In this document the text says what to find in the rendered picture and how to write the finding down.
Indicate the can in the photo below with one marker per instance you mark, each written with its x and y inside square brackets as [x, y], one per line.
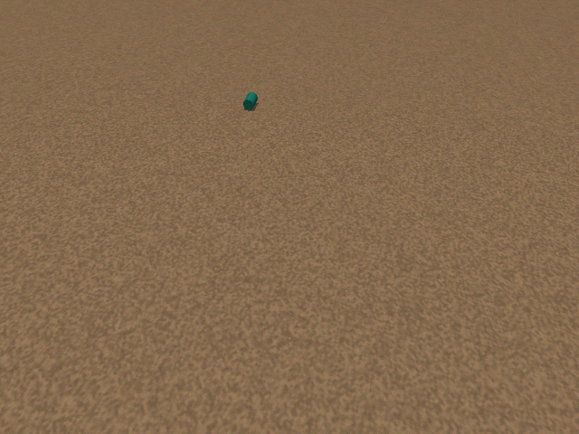
[250, 101]

